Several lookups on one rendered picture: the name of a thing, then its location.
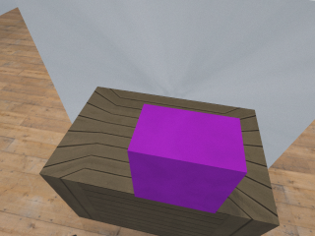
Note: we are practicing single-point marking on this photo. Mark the pedestal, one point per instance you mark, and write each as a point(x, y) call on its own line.
point(90, 171)

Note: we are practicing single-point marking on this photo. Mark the carton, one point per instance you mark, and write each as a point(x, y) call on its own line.
point(186, 158)

